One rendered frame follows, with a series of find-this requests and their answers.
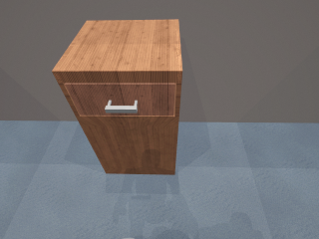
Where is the handle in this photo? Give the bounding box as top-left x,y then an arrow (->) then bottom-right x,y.
105,100 -> 138,114

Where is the drawer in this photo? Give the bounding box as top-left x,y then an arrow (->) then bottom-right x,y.
65,83 -> 175,117

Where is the cabinet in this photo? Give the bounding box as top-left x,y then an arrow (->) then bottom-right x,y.
52,19 -> 182,175

